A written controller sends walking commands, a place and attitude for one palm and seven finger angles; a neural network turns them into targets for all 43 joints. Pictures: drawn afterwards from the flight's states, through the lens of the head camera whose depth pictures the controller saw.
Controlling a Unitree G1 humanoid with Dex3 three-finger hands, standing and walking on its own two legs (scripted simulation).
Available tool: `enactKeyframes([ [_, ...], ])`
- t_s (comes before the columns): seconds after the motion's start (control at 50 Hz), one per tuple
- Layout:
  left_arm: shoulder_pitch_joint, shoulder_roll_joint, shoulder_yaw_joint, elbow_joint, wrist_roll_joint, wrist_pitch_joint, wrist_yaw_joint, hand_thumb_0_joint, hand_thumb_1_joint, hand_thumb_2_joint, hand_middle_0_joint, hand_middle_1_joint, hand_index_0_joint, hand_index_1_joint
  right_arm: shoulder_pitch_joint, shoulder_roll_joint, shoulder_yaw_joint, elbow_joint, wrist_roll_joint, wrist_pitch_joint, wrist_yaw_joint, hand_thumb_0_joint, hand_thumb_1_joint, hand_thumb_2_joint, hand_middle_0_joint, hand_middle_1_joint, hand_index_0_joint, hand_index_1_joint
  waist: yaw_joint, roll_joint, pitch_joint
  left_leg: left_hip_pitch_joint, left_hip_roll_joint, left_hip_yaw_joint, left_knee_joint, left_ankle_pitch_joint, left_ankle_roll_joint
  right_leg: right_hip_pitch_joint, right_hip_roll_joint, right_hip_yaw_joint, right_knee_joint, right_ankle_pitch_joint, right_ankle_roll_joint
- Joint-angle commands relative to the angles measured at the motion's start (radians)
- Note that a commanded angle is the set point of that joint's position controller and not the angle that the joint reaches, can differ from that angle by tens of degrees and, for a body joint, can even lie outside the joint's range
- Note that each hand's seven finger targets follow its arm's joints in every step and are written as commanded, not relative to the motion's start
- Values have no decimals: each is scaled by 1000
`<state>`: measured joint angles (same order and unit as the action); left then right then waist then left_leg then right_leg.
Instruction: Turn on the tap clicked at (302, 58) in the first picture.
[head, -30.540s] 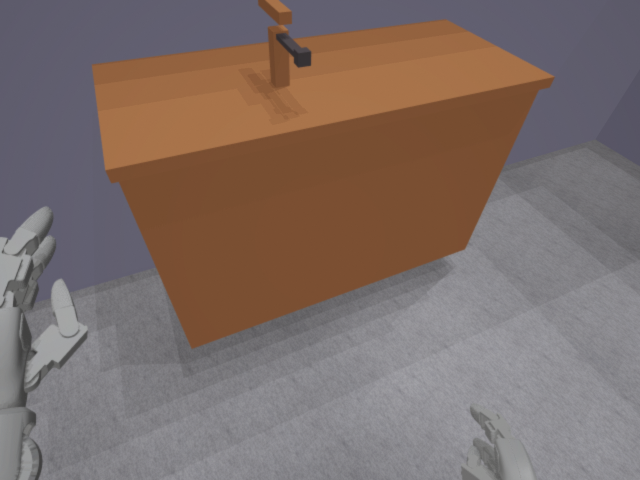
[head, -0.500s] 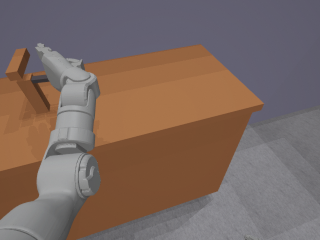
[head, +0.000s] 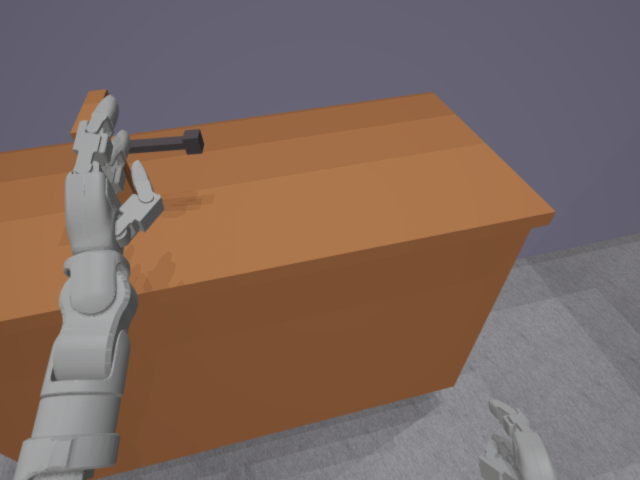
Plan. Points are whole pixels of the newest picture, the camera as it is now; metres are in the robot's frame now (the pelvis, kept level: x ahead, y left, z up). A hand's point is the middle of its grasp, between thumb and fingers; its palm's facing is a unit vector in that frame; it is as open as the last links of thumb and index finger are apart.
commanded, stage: draw the hand back beside the body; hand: left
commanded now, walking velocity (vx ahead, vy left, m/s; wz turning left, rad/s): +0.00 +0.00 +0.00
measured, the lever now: (193, 141) +0.54 +0.28 +0.16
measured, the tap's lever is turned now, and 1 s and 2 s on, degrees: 82 82 82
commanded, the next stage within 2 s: step back with the hand held close in 0.92 s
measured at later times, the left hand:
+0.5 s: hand (110, 291) +0.24 +0.25 +0.16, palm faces +0.39 -0.88 -0.25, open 7.5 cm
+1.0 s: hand (87, 328) +0.20 +0.26 +0.16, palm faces +0.44 -0.85 -0.29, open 7.5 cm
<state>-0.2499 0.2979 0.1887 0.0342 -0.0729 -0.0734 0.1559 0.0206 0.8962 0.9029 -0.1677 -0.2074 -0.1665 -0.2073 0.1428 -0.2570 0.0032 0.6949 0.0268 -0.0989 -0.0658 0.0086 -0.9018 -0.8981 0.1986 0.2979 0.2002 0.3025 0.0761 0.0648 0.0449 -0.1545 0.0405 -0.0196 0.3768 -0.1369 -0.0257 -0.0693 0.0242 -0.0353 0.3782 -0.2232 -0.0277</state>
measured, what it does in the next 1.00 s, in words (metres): stands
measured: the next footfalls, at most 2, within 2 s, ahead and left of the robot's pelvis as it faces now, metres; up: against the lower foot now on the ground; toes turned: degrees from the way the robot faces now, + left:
none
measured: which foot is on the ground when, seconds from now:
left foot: down 0.00-1.00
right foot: down 0.00-1.00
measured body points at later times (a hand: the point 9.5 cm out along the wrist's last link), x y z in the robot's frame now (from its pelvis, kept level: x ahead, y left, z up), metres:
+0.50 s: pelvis +0.00 +0.02 +0.00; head -0.02 +0.01 +0.45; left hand +0.21 +0.30 +0.18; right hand +0.17 -0.21 -0.09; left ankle +0.05 +0.14 -0.74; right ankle +0.00 -0.10 -0.74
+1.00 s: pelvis -0.01 +0.02 +0.00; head -0.04 +0.00 +0.45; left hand +0.17 +0.30 +0.17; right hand +0.19 -0.19 -0.07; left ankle +0.05 +0.14 -0.74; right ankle +0.00 -0.10 -0.74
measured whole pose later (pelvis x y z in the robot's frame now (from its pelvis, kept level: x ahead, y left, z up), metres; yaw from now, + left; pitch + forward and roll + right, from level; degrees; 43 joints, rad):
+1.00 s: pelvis -0.01 +0.02 +0.00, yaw -1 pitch -8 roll -1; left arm 0.38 0.29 0.26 -0.35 -0.06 -0.10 0.14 0.02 0.89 0.90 -0.21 -0.30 -0.21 -0.30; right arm 0.17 -0.19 0.03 0.67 -0.01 -0.15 -0.06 0.01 -0.90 -0.90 0.20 0.30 0.20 0.30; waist 0.07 0.05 0.06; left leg -0.09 0.03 0.00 0.36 -0.13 -0.01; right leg 0.01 0.01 -0.02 0.33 -0.20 -0.01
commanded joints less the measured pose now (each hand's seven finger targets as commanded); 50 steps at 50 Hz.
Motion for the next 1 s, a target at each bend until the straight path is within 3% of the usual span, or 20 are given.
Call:
enactKeyframes([
  [0.0,-202,197,71,-139,-6,-66,-21,0,900,900,-179,-237,-179,-237,-107,-83,-27,-161,1,-27,-13,0,-900,-900,200,300,200,300,-46,-121,-172,141,-57,68,-54,-10,61,-54,12,13,-125,72,20],
  [0.04,-146,243,127,-187,-9,-73,-28,0,900,900,-181,-243,-181,-243,-124,-80,-23,-168,-1,-17,-12,0,-900,-900,200,300,200,300,-27,-52,-199,156,-52,64,-64,21,54,-21,11,14,-122,99,14],
  [0.06,-125,223,118,-214,-13,-75,-33,0,900,900,-182,-246,-182,-246,-131,-64,-15,-181,-3,-12,-11,0,-900,-900,200,300,200,300,-24,-22,-189,151,-47,65,-72,23,49,-11,8,15,-120,105,13],
  [0.12,-83,245,150,-324,-17,-86,-38,0,900,900,-185,-255,-185,-255,-148,-58,-11,-204,-8,-10,-9,0,-900,-900,200,300,200,300,-20,-12,-182,149,-44,67,-72,34,41,-2,14,15,-131,114,12],
  [0.14,-67,267,171,-363,-13,-89,-37,0,900,900,-186,-258,-186,-258,-153,-62,-13,-206,-10,-14,-11,0,-900,-900,200,300,200,300,-16,25,-183,159,-44,65,-75,39,39,-5,16,14,-135,112,10],
  [0.24,51,218,146,-440,-7,-98,-34,0,900,900,-191,-273,-191,-273,-142,-61,-17,-208,-19,-36,-9,0,-900,-900,200,300,200,300,-26,31,-149,172,-37,58,-79,42,34,-27,21,9,-146,100,9],
  [0.32,158,163,100,-446,-3,-98,-35,0,900,900,-195,-285,-195,-285,-129,-66,-24,-198,-18,-50,-5,0,-900,-900,200,300,200,300,-36,-20,-114,170,-34,56,-86,17,38,-42,23,10,-150,76,14],
  [0.34,188,153,92,-454,0,-99,-37,0,900,900,-196,-288,-196,-288,-129,-71,-27,-195,-17,-56,-4,0,-900,-900,200,300,200,300,-34,5,-110,177,-34,52,-90,15,37,-45,24,9,-151,74,11],
  [0.42,300,173,127,-502,1,-107,-32,0,900,900,-200,-300,-200,-300,-124,-74,-34,-193,-22,-62,-1,0,-900,-900,200,300,200,300,-25,-47,-115,163,-35,48,-88,24,39,-22,22,8,-147,78,12],
  [0.44,330,195,148,-522,3,-108,-30,0,900,900,-200,-300,-200,-300,-125,-79,-37,-191,-23,-65,-2,0,-900,-900,200,300,200,300,-20,-8,-124,169,-36,47,-90,24,38,-16,19,9,-145,80,11],
  [0.5,414,190,161,-576,5,-113,-26,0,900,900,-200,-300,-200,-300,-123,-67,-33,-197,-27,-71,2,0,-900,-900,200,300,200,300,-16,-3,-107,148,-35,42,-89,23,32,-11,17,6,-138,79,10],
  [0.54,468,214,189,-623,9,-113,-22,0,900,900,-200,-300,-200,-300,-121,-71,-36,-197,-29,-78,3,0,-900,-900,200,300,200,300,-12,46,-107,142,-36,41,-83,30,28,-6,16,7,-135,85,7],
  [0.56,495,195,178,-634,9,-113,-22,0,900,900,-200,-300,-200,-300,-122,-60,-32,-200,-29,-79,4,0,-900,-900,200,300,200,300,-13,58,-97,137,-34,42,-83,31,27,-10,13,7,-133,85,8],
  [0.62,575,177,176,-636,6,-106,-24,0,900,900,-200,-300,-200,-300,-118,-59,-34,-205,-30,-82,6,0,-900,-900,200,300,200,300,-18,-8,-46,109,-33,45,-79,-4,28,-33,15,5,-143,51,13],
  [0.74,432,167,142,-626,22,-104,-9,0,900,900,-200,-300,-200,-300,-113,-64,-33,-187,-29,-100,-8,0,-900,-900,200,300,200,300,-41,27,-24,128,-36,40,-78,-67,32,-73,14,8,-150,5,14],
  [0.76,442,159,138,-613,23,-103,-6,0,900,900,-200,-300,-200,-300,-111,-59,-30,-188,-30,-102,-9,0,-900,-900,200,300,200,300,-38,30,-26,128,-35,35,-83,-76,32,-70,12,7,-144,-3,15],
  [0.82,457,169,151,-600,18,-104,-5,0,900,900,-200,-300,-200,-300,-114,-61,-28,-191,-33,-106,-10,0,-900,-900,200,300,200,300,-25,-33,-55,126,-39,32,-87,-77,36,-46,12,4,-142,-11,14],
  [0.84,463,176,159,-596,18,-103,-6,0,900,900,-200,-300,-200,-300,-120,-62,-29,-188,-32,-108,-10,0,-900,-900,200,300,200,300,-22,2,-49,130,-39,33,-86,-71,35,-47,11,8,-144,-5,12],
  [0.92,509,170,162,-596,12,-102,-11,0,900,900,-200,-300,-200,-300,-122,-54,-25,-191,-35,-108,-6,0,-900,-900,200,300,200,300,-14,-33,-50,122,-38,39,-81,-28,36,-30,9,5,-142,24,13],
  [0.98,504,167,159,-601,13,-101,-15,0,900,900,-200,-300,-200,-300,-124,-51,-23,-191,-34,-108,-4,0,-900,-900,200,300,200,300,-18,1,-29,115,-35,41,-84,-40,31,-37,7,8,-145,13,14],
])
